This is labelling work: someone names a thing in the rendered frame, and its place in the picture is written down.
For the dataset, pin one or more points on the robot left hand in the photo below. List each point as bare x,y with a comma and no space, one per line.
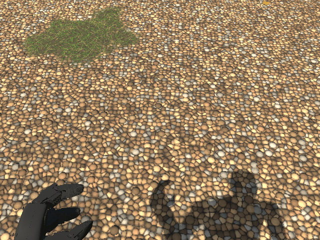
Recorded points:
36,220

